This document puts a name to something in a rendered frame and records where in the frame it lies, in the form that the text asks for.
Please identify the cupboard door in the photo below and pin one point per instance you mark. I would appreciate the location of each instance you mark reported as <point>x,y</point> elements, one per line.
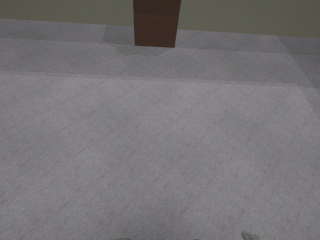
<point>157,7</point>

